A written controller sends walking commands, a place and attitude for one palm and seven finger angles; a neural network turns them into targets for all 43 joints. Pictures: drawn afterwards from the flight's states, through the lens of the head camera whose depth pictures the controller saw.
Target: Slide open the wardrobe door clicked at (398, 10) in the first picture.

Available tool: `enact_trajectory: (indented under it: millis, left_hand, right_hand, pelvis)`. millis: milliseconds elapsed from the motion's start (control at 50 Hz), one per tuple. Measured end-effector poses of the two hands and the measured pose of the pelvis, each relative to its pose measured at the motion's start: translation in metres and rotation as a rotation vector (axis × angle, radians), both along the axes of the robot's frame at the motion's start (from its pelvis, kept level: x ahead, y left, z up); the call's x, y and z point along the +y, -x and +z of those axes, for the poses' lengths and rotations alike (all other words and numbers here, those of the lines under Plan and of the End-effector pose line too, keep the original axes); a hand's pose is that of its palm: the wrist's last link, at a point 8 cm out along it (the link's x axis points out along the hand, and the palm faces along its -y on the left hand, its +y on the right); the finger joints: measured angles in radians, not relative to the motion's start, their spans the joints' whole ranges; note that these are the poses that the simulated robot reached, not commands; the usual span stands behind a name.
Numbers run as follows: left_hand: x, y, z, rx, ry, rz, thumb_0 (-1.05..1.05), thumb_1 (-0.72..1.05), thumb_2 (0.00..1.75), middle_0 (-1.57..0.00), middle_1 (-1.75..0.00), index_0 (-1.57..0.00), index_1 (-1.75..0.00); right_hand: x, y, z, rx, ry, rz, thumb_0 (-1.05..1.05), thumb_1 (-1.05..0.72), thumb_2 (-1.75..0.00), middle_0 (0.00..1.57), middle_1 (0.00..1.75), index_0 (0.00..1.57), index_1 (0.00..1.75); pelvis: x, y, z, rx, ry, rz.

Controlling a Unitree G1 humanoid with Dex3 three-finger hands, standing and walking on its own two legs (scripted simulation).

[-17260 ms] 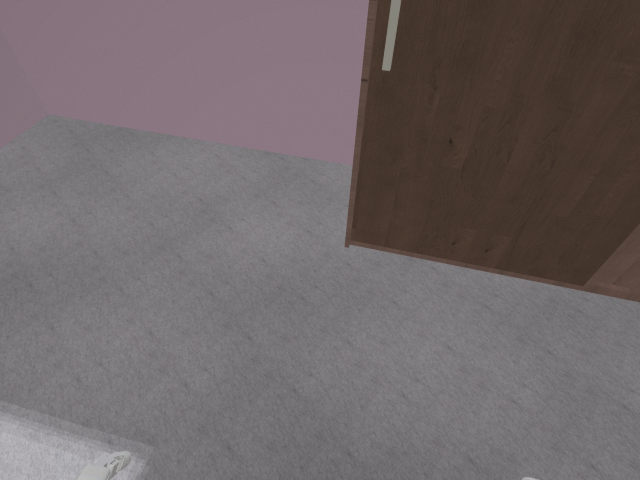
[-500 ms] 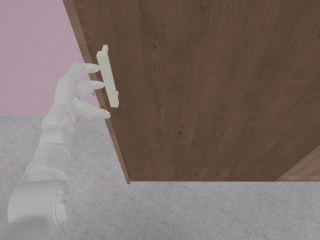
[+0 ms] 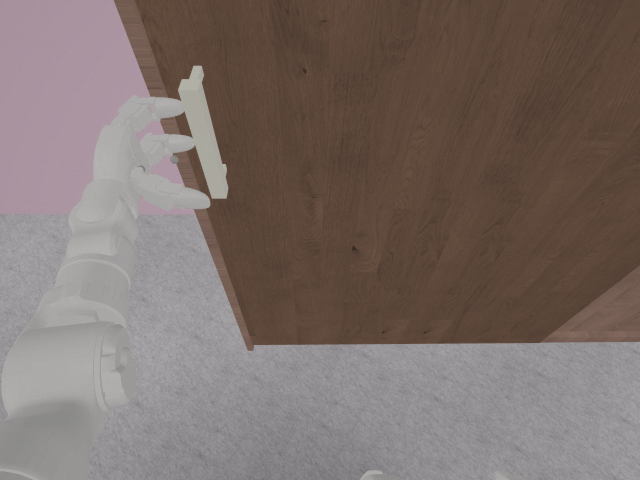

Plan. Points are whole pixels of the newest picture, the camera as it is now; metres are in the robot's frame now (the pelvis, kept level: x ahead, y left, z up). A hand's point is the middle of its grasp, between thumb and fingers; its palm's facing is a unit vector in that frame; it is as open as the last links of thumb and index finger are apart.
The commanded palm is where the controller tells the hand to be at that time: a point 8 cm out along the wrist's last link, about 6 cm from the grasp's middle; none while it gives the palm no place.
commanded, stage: slide the fingers in behind the handle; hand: left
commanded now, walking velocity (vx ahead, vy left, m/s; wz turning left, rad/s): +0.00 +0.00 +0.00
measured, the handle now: (209, 137) +0.52 +0.14 +0.13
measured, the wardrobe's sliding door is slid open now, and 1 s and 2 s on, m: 0.00 0.00 0.00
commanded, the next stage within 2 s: grip the handle and tug to test in 1.92 s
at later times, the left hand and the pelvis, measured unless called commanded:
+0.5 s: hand (177, 161) +0.48 +0.17 +0.13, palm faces -0.02 -1.00 +0.00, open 13.9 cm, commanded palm +0.45 +0.21 +0.13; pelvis +0.01 +0.02 +0.00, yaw +0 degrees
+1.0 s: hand (204, 166) +0.47 +0.13 +0.13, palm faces -0.02 -1.00 +0.01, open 14.0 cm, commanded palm +0.44 +0.19 +0.13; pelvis +0.02 +0.00 +0.00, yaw +0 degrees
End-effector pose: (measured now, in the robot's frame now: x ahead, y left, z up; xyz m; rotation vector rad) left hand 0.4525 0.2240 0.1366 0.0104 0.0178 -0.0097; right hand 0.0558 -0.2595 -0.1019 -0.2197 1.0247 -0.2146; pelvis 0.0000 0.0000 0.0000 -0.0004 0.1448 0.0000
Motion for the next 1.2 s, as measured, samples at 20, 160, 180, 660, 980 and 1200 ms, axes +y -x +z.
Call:
enact_trajectory:
  millis: [20,160,180,660,980,1200]
  left_hand:
    - [0.001,-0.003,-0.001,0.001,0.002,-0.003,-0.02,-0.50,0.30,-0.30,-1.20,-0.30,-1.20]
    - [0.008,-0.009,-0.003,-0.019,0.002,-0.025,-0.02,-0.50,0.30,-0.38,-1.25,-0.39,-1.25]
    - [0.009,-0.009,-0.003,-0.019,0.003,-0.027,-0.02,-0.50,0.30,-0.39,-1.26,-0.39,-1.26]
    - [-0.021,-0.003,-0.011,-0.020,0.020,-0.035,-0.02,-0.50,0.30,-0.30,-1.21,-0.31,-1.21]
    - [-0.035,0.003,-0.008,-0.005,0.013,-0.017,-0.02,-0.50,0.30,-0.30,-1.20,-0.30,-1.20]
    - [-0.041,0.010,-0.002,-0.036,-0.008,-0.014,-0.02,-0.50,0.30,-0.30,-1.20,-0.30,-1.20]
  right_hand:
    - [0.000,0.003,0.000,0.010,0.004,-0.003,0.01,-0.90,-0.90,0.20,0.30,0.20,0.30]
    - [0.001,0.022,-0.003,0.085,0.018,-0.009,0.01,-0.90,-0.90,0.20,0.30,0.20,0.30]
    - [0.002,0.024,-0.003,0.091,0.017,-0.009,0.01,-0.90,-0.90,0.20,0.30,0.20,0.30]
    - [0.026,-0.009,-0.004,0.000,-0.041,0.016,0.01,-0.90,-0.90,0.20,0.30,0.20,0.30]
    - [0.012,-0.031,0.000,-0.034,-0.048,0.024,0.01,-0.90,-0.90,0.20,0.30,0.20,0.30]
    - [0.003,-0.029,0.000,-0.043,-0.047,0.018,0.01,-0.90,-0.90,0.20,0.30,0.20,0.30]
  pelvis:
    - [0.001,0.000,0.000,0.006,0.001,0.000]
    - [0.006,-0.002,-0.003,0.033,0.007,0.008]
    - [0.007,-0.002,-0.003,0.035,0.008,0.008]
    - [0.017,-0.013,-0.002,0.014,0.008,-0.005]
    - [0.003,-0.017,0.002,-0.009,0.001,-0.005]
    - [-0.004,-0.014,0.004,-0.020,-0.003,-0.005]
